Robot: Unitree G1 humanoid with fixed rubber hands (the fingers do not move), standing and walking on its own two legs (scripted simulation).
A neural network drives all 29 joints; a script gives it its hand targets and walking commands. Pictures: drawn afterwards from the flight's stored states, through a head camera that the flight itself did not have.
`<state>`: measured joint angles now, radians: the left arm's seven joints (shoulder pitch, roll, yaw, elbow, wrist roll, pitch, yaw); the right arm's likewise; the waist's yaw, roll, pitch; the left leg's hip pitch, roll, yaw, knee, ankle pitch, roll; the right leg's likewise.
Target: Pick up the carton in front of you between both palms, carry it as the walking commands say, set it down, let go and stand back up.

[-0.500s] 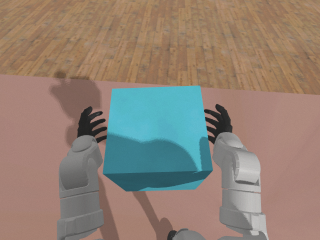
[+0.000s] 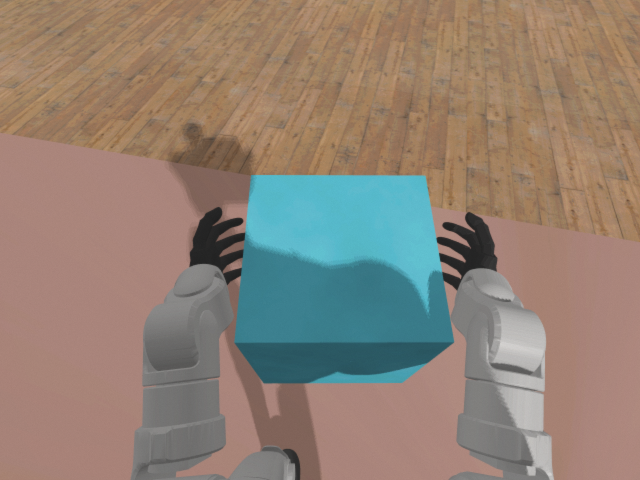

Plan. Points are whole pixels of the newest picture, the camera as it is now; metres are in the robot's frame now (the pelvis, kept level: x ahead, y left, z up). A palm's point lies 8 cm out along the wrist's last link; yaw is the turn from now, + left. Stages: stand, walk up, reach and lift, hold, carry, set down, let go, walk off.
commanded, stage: carry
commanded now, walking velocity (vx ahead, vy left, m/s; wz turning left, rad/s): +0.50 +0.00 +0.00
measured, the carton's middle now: (335, 291) +0.35 +0.02 +0.01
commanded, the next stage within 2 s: none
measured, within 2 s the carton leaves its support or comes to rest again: neither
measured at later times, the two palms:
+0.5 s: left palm (270, 145) +0.62 +0.14 +0.04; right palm (452, 160) +0.59 -0.17 +0.05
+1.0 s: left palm (293, 84) +0.88 +0.14 +0.01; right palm (430, 87) +0.90 -0.17 +0.00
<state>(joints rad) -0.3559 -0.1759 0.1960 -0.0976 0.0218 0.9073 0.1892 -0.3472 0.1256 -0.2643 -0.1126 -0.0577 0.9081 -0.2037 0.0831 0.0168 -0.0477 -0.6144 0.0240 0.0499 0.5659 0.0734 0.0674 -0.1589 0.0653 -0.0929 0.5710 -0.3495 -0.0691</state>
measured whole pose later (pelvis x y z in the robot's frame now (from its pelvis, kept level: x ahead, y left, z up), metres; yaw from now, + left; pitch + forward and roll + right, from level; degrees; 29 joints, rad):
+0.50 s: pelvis +0.28 +0.00 -0.05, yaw -1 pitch +5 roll +0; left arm -0.32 -0.13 0.26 -0.11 0.07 0.87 0.19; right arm -0.35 0.18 -0.19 -0.08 -0.02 0.90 -0.20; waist -0.08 -0.01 -0.06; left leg -0.23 -0.05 0.09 0.65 -0.36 0.11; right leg -0.60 -0.03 -0.03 0.61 0.04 -0.05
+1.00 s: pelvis +0.56 -0.02 -0.09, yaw +0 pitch +5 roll -1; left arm -0.35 -0.18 0.19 -0.09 0.04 0.90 0.18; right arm -0.36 0.12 -0.27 -0.09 -0.06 0.93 -0.20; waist 0.08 0.02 -0.06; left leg -0.63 0.04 0.03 0.61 0.02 0.06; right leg -0.18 0.06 -0.09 0.56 -0.32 -0.06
